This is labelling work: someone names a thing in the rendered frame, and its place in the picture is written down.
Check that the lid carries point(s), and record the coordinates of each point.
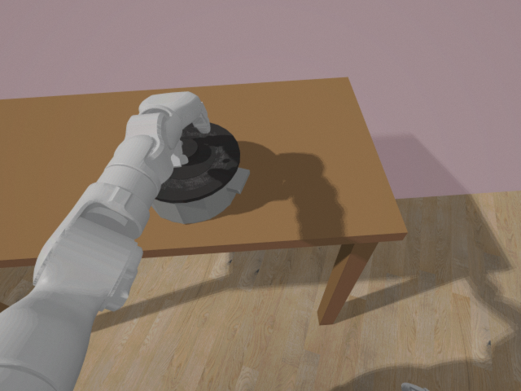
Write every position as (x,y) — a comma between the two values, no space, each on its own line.
(216,164)

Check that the pot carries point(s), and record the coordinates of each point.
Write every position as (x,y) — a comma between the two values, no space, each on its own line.
(206,208)

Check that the knob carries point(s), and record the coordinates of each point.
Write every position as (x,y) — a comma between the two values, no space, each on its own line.
(190,149)

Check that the table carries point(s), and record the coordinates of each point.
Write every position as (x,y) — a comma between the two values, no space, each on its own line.
(315,176)

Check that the left robot forearm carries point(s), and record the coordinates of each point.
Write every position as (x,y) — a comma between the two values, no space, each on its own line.
(121,198)

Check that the left robot hand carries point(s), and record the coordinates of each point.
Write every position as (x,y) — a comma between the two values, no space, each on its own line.
(189,109)

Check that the left robot upper arm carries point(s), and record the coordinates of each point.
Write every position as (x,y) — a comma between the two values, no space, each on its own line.
(44,337)

